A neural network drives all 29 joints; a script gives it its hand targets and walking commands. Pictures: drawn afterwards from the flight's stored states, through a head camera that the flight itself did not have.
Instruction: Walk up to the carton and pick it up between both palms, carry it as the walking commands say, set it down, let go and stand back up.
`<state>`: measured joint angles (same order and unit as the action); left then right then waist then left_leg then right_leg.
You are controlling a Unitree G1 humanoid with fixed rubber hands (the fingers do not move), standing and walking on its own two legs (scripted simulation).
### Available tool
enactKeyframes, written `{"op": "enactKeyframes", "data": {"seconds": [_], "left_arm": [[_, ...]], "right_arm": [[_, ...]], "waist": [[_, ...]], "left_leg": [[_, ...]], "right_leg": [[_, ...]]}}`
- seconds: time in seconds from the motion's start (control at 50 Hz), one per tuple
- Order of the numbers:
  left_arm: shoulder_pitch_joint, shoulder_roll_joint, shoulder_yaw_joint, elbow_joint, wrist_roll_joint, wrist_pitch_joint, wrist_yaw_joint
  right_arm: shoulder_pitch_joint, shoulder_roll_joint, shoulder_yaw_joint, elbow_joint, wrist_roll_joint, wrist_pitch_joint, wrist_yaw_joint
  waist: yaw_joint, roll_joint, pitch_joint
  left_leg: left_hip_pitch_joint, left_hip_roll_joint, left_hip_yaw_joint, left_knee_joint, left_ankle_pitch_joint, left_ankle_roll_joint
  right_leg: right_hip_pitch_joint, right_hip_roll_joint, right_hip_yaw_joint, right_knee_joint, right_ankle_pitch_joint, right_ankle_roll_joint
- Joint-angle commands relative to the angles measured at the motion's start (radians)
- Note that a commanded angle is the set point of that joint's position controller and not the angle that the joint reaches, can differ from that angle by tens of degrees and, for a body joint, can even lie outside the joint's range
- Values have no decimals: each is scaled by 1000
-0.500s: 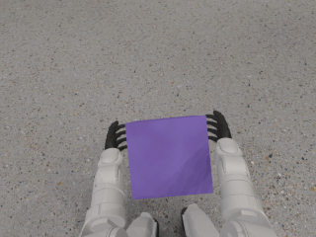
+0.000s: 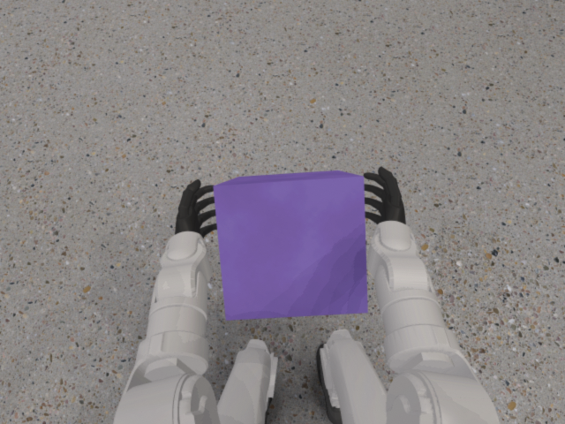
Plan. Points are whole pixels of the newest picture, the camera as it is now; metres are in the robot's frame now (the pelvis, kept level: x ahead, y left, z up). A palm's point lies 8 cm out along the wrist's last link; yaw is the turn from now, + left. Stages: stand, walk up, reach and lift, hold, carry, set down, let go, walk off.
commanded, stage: set down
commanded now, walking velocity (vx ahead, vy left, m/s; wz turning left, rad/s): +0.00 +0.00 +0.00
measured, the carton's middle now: (291, 232) +0.41 +0.01 -0.17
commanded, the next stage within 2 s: none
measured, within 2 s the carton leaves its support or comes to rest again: neither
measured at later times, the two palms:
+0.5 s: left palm (212, 241) +0.40 +0.15 -0.16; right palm (378, 228) +0.41 -0.14 -0.15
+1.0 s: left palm (221, 234) +0.44 +0.16 -0.24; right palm (364, 223) +0.45 -0.13 -0.24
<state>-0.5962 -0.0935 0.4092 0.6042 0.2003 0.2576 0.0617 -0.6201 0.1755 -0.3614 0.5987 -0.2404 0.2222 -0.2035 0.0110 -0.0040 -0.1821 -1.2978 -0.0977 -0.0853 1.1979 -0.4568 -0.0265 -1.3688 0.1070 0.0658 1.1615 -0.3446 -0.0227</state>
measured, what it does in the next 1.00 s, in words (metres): lowers itself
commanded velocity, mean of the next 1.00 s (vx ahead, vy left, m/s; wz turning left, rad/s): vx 0.00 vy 0.00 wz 0.00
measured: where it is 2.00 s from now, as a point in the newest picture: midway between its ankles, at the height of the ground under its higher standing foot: (296, 407)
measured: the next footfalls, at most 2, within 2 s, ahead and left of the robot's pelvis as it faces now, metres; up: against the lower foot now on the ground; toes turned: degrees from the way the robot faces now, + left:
none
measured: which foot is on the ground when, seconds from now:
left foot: down 0.00-1.00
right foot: down 0.00-1.00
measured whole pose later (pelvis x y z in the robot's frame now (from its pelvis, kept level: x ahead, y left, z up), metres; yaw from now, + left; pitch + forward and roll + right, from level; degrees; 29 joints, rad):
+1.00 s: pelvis -0.04 +0.00 -0.16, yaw +1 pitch +40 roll +3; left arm -1.01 0.01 0.42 0.73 0.14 0.28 0.16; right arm -1.07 -0.01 -0.38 0.76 -0.16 0.26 -0.22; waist 0.00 -0.01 -0.04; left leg -1.90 -0.14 -0.03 1.79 -0.59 -0.05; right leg -1.99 0.15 0.07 1.75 -0.45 0.01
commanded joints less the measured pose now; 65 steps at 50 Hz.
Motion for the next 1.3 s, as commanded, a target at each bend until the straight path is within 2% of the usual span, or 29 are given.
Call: {"op": "enactKeyframes", "data": {"seconds": [0.0, 0.14, 0.16, 0.28, 0.42, 0.44, 0.48, 0.5, 0.62, 0.66, 0.72, 0.74, 0.76, 0.88, 0.94, 0.96, 0.98, 1.0, 1.06, 1.08, 1.1, 1.12, 1.14, 1.16, 1.18, 1.22, 1.24, 1.26, 1.28], "left_arm": [[-677, -896, -548, 11, -108, -61, -262], [-808, -961, -629, -107, -192, -85, -238], [-794, -944, -630, -45, -189, -72, -220], [-770, -924, -578, 4, -165, -74, -200], [-945, -859, -577, 14, -176, -80, -205], [-971, -815, -561, 7, -192, -88, -202], [-977, -810, -557, -13, -175, -79, -194], [-998, -799, -563, -55, -185, -88, -197], [-1039, -836, -456, 81, -153, -42, -240], [-1110, -882, -504, 38, -204, -42, -242], [-1103, -855, -519, 32, -212, -36, -237], [-1181, -811, -529, -6, -241, -40, -227], [-1188, -785, -527, -11, -210, -43, -217], [-1188, -770, -478, 38, -168, -38, -197], [-1221, -775, -499, -9, -199, -47, -201], [-1149, -797, -480, 66, -205, -30, -200], [-1195, -748, -472, 46, -188, -32, -199], [-1202, -800, -487, 36, -196, -33, -207], [-1216, -781, -507, -2, -209, -31, -211], [-1266, -777, -504, -12, -226, -27, -212], [-1311, -740, -511, -26, -221, -30, -205], [-1312, -748, -527, -25, -246, -33, -194], [-1322, -764, -580, -71, -268, -30, -191], [-1349, -800, -633, -156, -324, -32, -189], [-1354, -746, -632, -118, -304, -16, -187], [-1421, -721, -641, -162, -328, -13, -192], [-1469, -714, -672, -199, -331, -5, -192], [-1420, -652, -649, -166, -297, 2, -182], [-1509, -666, -675, -242, -330, -2, -176]], "right_arm": [[-602, 959, 607, 46, 177, -10, 344], [-568, 902, 569, 88, 160, -14, 344], [-570, 898, 556, 88, 164, -22, 341], [-582, 869, 486, 220, 129, -15, 342], [-843, 840, 607, 98, 224, -18, 309], [-847, 850, 595, 77, 209, -19, 299], [-874, 866, 594, 64, 251, -17, 294], [-860, 888, 601, 104, 221, -8, 289], [-816, 828, 393, 290, 97, 36, 282], [-921, 779, 419, 175, 114, 22, 280], [-959, 803, 480, 116, 159, 12, 283], [-963, 826, 464, 146, 175, 21, 285], [-985, 819, 476, 140, 193, 16, 285], [-995, 828, 463, 233, 205, 39, 306], [-1073, 815, 503, 112, 242, 19, 298], [-1054, 782, 463, 146, 212, 32, 288], [-1045, 806, 449, 168, 205, 38, 287], [-1089, 785, 460, 160, 192, 39, 293], [-1105, 804, 484, 96, 205, 34, 305], [-1072, 736, 442, 205, 177, 49, 305], [-1077, 746, 439, 170, 194, 39, 301], [-1076, 735, 437, 167, 172, 42, 300], [-1120, 731, 462, 148, 212, 43, 306], [-1174, 712, 538, 1, 247, 31, 302], [-1144, 693, 503, 70, 243, 45, 299], [-1248, 715, 572, -13, 273, 51, 288], [-1260, 682, 579, -21, 281, 52, 289], [-1246, 688, 602, 27, 295, 67, 293], [-1310, 673, 613, -53, 322, 68, 294]], "waist": [[61, -8, -818], [3, -34, -993], [-34, 23, -981], [-3, -26, -851], [80, -24, -925], [28, -91, -933], [95, -10, -939], [75, -93, -1034], [-8, -86, -774], [-45, -77, -915], [8, -34, -1086], [-41, -87, -1082], [32, -7, -1068], [80, -34, -1009], [63, -51, -1100], [17, -56, -1088], [72, 1, -1073], [48, -65, -1132], [48, -34, -1152], [-17, -110, -1100], [16, -69, -1087], [-34, -71, -1144], [14, -23, -1266], [-21, -85, -1411], [-19, 7, -1440], [-24, -72, -1517], [-1, 6, -1552], [28, -73, -1538], [18, -40, -1619]], "left_leg": [[180, -54, 54, -53, 205, 30], [188, -47, 19, 8, 313, 5], [203, -38, 17, 18, 339, -5], [66, -61, 37, 76, 213, -5], [-58, -63, 106, 172, 123, 11], [-68, -59, 91, 186, 117, 20], [-48, -62, 94, 174, 124, 28], [-129, -82, 129, 237, 136, 9], [-244, -74, 111, 226, 24, 8], [-177, -72, 99, 249, 126, -7], [-155, -71, 122, 313, 127, 2], [-141, -67, 103, 319, 150, 8], [-179, -73, 133, 337, 147, -8], [-235, -81, 142, 365, 69, 13], [-250, -69, 151, 391, 151, 3], [-218, -82, 149, 393, 122, 8], [-248, -68, 159, 421, 108, 2], [-249, -84, 154, 426, 115, 9], [-207, -75, 143, 442, 178, 6], [-273, -71, 135, 441, 136, 1], [-311, -63, 152, 470, 140, -13], [-258, -69, 148, 473, 156, -14], [-193, -73, 140, 490, 187, -14], [-142, -69, 130, 520, 284, -18], [-122, -68, 136, 525, 257, -23], [-128, -67, 141, 552, 199, 2], [-99, -74, 145, 549, 204, 2], [-61, -58, 129, 566, 222, 6], [-52, -61, 151, 575, 226, 7]], "right_leg": [[503, 27, 12, -10, 158, 31], [445, 50, -20, 93, 251, 27], [400, 47, -24, 134, 280, 24], [292, 47, -30, 160, 146, 17], [306, 42, -25, 238, 104, 45], [298, 44, -28, 243, 110, 49], [283, 46, -25, 289, 124, 51], [393, 46, -22, 277, 155, 55], [245, 52, -38, 284, 32, 47], [246, 64, -65, 330, 128, 51], [314, 45, -48, 366, 139, 52], [287, 55, -73, 382, 150, 49], [258, 56, -51, 421, 159, 39], [150, 60, -67, 449, 56, 54], [220, 59, -57, 477, 157, 59], [190, 62, -88, 476, 128, 60], [146, 50, -50, 485, 113, 56], [180, 63, -82, 502, 116, 59], [89, 61, -90, 532, 146, 60], [78, 74, -110, 535, 118, 63], [90, 65, -89, 543, 136, 48], [101, 68, -99, 551, 164, 46], [123, 66, -102, 601, 171, 41], [211, 62, -109, 613, 263, 51], [171, 60, -100, 625, 244, 42], [213, 58, -106, 618, 182, 44], [216, 63, -95, 642, 204, 38], [207, 48, -103, 654, 188, 47], [248, 59, -107, 658, 197, 46]]}}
